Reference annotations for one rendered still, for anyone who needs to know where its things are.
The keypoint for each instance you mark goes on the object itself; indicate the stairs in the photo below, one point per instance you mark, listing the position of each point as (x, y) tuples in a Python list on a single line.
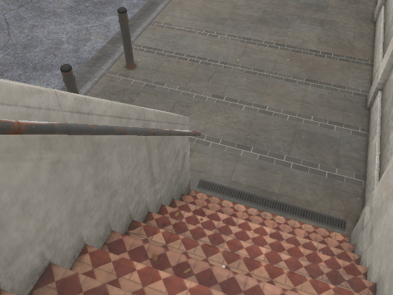
[(204, 245)]

